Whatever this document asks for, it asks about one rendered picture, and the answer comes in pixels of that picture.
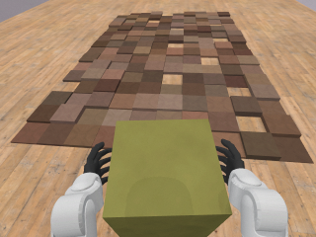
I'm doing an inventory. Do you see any right robot hand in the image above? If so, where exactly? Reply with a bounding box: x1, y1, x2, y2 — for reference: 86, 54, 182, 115
215, 138, 245, 186

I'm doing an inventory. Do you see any left robot forearm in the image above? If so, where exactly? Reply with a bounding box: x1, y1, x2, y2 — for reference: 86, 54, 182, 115
50, 172, 104, 237

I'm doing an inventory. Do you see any right robot forearm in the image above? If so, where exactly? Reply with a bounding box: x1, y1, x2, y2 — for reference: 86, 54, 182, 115
227, 168, 288, 237

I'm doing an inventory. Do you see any left robot hand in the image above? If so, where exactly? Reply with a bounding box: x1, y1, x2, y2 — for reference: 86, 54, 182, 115
83, 141, 113, 185

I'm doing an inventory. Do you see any carton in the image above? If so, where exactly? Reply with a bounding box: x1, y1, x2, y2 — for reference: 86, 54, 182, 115
102, 118, 233, 237

